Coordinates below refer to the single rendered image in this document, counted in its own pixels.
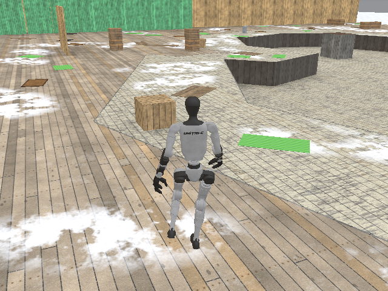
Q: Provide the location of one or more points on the robot head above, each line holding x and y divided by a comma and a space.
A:
192, 104

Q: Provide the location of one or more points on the robot left hand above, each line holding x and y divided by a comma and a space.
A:
157, 185

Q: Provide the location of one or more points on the robot left upper arm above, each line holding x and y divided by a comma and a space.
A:
174, 128

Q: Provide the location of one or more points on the robot right hand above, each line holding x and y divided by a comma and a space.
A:
213, 161

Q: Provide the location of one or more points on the robot right upper arm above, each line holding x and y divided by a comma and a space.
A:
212, 128

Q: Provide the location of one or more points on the robot left shin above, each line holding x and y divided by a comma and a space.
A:
174, 211

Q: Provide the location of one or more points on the robot left forearm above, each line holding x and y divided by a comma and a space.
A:
162, 165

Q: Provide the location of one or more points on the robot right forearm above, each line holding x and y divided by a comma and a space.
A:
218, 157

